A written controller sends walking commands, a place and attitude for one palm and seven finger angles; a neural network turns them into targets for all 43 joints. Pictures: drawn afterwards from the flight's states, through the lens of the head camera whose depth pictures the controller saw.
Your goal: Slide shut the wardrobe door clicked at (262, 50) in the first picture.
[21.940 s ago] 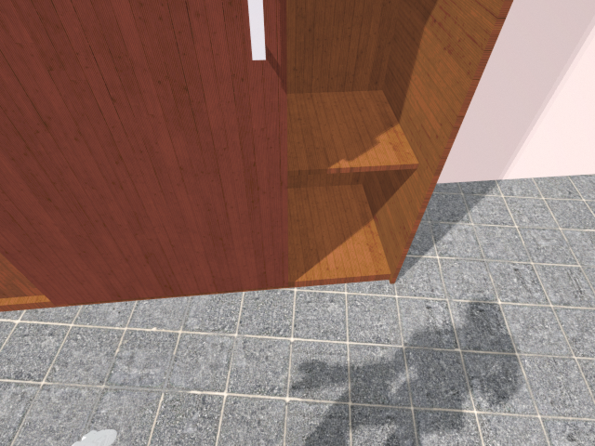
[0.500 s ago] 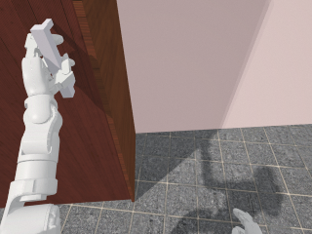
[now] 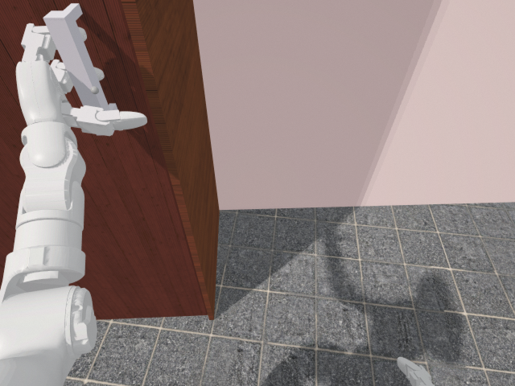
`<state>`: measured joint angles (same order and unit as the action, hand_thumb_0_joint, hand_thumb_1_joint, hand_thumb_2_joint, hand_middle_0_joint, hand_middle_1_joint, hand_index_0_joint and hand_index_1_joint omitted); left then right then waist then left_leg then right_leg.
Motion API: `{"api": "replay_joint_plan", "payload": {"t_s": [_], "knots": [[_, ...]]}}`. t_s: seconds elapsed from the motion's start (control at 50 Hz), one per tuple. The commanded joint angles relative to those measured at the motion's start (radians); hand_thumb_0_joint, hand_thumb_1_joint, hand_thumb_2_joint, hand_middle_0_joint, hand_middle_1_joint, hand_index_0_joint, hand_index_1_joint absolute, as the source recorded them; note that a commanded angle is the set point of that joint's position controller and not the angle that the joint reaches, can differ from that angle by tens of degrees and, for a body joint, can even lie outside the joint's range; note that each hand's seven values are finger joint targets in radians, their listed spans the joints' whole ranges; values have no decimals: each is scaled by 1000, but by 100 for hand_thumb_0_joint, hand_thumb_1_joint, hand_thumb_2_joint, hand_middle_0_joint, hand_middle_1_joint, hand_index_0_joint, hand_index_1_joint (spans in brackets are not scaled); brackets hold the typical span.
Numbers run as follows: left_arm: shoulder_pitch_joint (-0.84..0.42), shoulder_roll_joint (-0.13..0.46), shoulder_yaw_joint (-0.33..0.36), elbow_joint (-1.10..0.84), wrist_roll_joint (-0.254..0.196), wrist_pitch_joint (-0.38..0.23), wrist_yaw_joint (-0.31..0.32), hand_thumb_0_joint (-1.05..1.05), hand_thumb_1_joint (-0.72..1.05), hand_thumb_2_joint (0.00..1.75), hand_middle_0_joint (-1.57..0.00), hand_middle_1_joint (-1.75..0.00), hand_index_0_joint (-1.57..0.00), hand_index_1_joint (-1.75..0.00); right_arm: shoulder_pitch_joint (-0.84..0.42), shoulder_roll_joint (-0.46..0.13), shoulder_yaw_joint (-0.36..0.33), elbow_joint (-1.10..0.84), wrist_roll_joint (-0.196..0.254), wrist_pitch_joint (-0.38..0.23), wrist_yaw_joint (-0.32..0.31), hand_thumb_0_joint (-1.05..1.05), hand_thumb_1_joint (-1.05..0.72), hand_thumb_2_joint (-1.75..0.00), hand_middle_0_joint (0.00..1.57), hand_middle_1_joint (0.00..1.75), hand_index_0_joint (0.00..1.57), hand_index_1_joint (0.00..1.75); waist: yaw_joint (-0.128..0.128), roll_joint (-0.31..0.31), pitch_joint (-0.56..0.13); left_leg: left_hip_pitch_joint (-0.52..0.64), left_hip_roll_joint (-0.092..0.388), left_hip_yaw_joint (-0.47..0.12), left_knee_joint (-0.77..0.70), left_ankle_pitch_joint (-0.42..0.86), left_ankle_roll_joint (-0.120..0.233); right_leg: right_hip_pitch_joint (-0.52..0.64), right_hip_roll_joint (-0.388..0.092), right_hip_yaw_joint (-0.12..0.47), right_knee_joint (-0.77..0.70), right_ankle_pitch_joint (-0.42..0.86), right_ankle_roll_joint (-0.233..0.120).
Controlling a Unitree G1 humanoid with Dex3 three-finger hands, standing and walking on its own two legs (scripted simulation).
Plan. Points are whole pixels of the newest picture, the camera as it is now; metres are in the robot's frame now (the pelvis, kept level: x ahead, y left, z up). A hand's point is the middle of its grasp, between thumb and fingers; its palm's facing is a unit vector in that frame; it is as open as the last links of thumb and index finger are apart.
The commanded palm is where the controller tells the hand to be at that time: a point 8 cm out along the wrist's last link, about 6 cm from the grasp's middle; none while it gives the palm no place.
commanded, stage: loosen the grip on the handle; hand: left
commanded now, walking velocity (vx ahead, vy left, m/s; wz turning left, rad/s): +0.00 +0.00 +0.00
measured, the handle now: (90, 73) +0.46 +0.26 +0.26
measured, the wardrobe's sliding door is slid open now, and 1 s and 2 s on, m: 0.00 0.00 0.00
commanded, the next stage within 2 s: slip the hand off the handle in 0.18 s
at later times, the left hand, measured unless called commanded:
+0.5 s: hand (73, 87) +0.42 +0.27 +0.26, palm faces +0.36 -0.93 -0.06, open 14.7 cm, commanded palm +0.38 +0.33 +0.26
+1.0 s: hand (22, 92) +0.41 +0.33 +0.26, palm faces +0.36 -0.93 -0.08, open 14.7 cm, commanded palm +0.35 +0.37 +0.26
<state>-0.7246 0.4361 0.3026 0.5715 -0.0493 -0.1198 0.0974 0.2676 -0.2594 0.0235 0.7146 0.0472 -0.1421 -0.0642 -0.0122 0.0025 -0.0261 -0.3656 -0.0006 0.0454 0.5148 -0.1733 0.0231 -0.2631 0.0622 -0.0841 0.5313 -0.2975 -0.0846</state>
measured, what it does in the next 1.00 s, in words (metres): stands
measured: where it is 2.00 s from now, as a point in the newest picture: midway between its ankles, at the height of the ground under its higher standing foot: outside the picture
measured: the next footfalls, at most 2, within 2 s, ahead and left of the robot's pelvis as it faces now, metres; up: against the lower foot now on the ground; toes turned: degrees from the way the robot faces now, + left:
none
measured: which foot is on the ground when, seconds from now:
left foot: down 0.00-1.00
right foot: down 0.00-1.00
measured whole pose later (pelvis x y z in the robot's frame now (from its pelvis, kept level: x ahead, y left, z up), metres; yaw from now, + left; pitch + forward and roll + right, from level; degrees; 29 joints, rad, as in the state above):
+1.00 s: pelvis +0.02 +0.03 +0.00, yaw -1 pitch +3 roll -1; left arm -0.56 0.57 0.49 0.43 -0.18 -0.06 -0.12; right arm 0.30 -0.27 0.04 0.69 0.06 -0.09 -0.12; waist -0.01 0.02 -0.05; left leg -0.37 -0.01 0.07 0.53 -0.22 0.06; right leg -0.25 0.05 -0.05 0.51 -0.31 -0.05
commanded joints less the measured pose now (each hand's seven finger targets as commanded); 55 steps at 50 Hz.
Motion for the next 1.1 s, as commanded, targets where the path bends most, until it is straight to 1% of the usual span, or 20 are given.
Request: {"api": "replay_joint_plan", "payload": {"t_s": [0.0,0.02,0.04,0.08,0.12,0.18,0.24,0.26,0.34,0.44,0.54,0.6,0.64,0.68,0.74,0.78,0.82,0.92,0.98,1.08], "knots": [[-512,376,116,-263,-14,-91,-55,0,-55,20,-30,-122,-30,-122,-103,-129,-47,-130,-5,-38,-17,0,-90,-90,20,30,20,30,4,62,-276,120,6,-37,-32,-76,26,18,-102,208,-180,-51,74],[-503,313,82,-259,-33,-83,-68,0,-55,20,-29,-120,-29,-120,-100,-119,-44,-133,0,-37,-16,0,-90,-90,20,30,20,30,-1,52,-249,125,10,-36,-33,-64,25,10,-101,197,-179,-18,75],[-475,300,91,-247,-54,-76,-76,0,-55,20,-28,-118,-28,-118,-93,-123,-46,-130,2,-37,-15,0,-90,-90,20,30,20,30,0,28,-252,127,13,-39,-31,-58,23,12,-99,194,-179,3,79],[-391,330,144,-253,-83,-59,-87,0,-55,20,-25,-115,-25,-115,-80,-134,-47,-129,2,-37,-20,0,-90,-90,20,30,20,30,11,-18,-243,114,11,-33,-24,-11,26,36,-105,199,-164,129,92],[-374,300,128,-312,-87,-35,-93,0,-55,20,-25,-115,-25,-115,-72,-132,-48,-134,1,-32,-21,0,-90,-90,20,30,20,30,10,13,-280,147,6,-23,-17,70,28,50,-103,175,-124,285,94],[-294,318,175,-357,-94,1,-83,0,-55,20,-25,-115,-25,-115,-57,-136,-53,-139,1,-22,-18,0,-90,-90,20,30,20,30,25,3,-310,176,6,-19,-9,140,28,60,-93,146,-95,387,99],[-229,284,169,-439,-96,26,-70,0,-55,20,-25,-115,-25,-115,-70,-132,-55,-155,0,-13,-16,0,-90,-90,20,30,20,30,29,-3,-328,219,9,-16,0,208,30,55,-83,125,-77,455,99],[-280,327,190,-409,-91,34,-64,0,-55,20,-25,-115,-25,-115,-58,-142,-52,-139,0,-6,-21,0,-90,-90,20,30,20,30,10,-21,-306,208,10,-17,-3,200,30,39,-82,125,-81,452,103],[-224,375,245,-429,-86,54,-57,0,-55,20,-25,-115,-25,-115,-74,-133,-49,-156,-1,14,-29,0,-90,-90,20,30,20,30,32,4,-311,204,11,-12,-8,204,27,58,-80,123,-77,439,98],[-228,392,247,-400,-83,59,-66,0,-55,20,-25,-115,-25,-115,-82,-128,-43,-166,4,28,-40,0,-90,-90,20,30,20,30,22,2,-277,209,16,-19,-19,176,26,32,-70,116,-93,353,88],[-304,361,174,-403,-73,31,-108,0,-55,20,-25,-115,-25,-115,-80,-128,-39,-171,6,28,-45,0,-90,-90,20,30,20,30,-7,65,-276,258,19,-31,-16,176,28,-14,-62,110,-100,300,75],[-273,384,195,-388,-87,15,-139,0,-55,20,-25,-115,-25,-115,-74,-134,-41,-168,7,25,-49,0,-90,-90,20,30,20,30,0,75,-297,279,17,-42,-13,194,28,-13,-59,109,-97,307,70],[-278,367,167,-336,-100,21,-169,0,-55,20,-25,-115,-25,-115,-65,-139,-37,-160,12,28,-54,0,-90,-90,20,30,20,30,-15,43,-256,257,20,-44,-14,165,28,-33,-60,105,-108,282,74],[-295,408,194,-298,-112,24,-188,0,-55,20,-25,-115,-25,-115,-59,-146,-37,-153,14,25,-61,0,-90,-90,20,30,20,30,-15,46,-240,245,20,-56,-18,134,29,-50,-59,107,-116,245,73],[-351,394,164,-322,-119,11,-204,0,-55,20,-25,-115,-25,-115,-54,-145,-37,-152,15,18,-66,0,-90,-90,20,30,20,30,-23,85,-263,273,22,-67,-16,125,30,-71,-57,105,-120,205,66],[-332,466,231,-310,-120,-4,-205,0,-55,20,-25,-115,-25,-115,-45,-153,-39,-148,10,15,-68,0,-90,-90,20,30,20,30,-6,87,-295,268,22,-71,-17,137,30,-50,-55,107,-112,210,62],[-323,479,246,-294,-119,-16,-212,0,-55,20,-25,-115,-25,-115,-38,-152,-39,-144,8,12,-68,0,-90,-90,20,30,20,30,-3,84,-294,270,26,-78,-17,154,27,-55,-51,98,-103,213,59],[-237,419,217,-372,-139,-10,-221,0,-55,20,-25,-115,-25,-115,-55,-147,-38,-172,12,1,-64,0,-90,-90,20,30,20,30,16,121,-308,301,30,-92,-26,153,23,-67,-44,84,-97,189,52],[-126,427,267,-454,-154,4,-206,0,-55,20,-25,-115,-25,-115,-70,-145,-38,-190,8,-5,-56,0,-90,-90,20,30,20,30,43,92,-316,301,35,-94,-33,182,22,-36,-41,80,-92,208,51],[-27,355,254,-625,-170,45,-178,0,-55,20,-25,-115,-25,-115,-120,-129,-32,-208,9,-16,-52,0,-90,-90,20,30,20,30,52,101,-290,333,43,-96,-49,190,14,-41,-39,67,-94,199,52]]}}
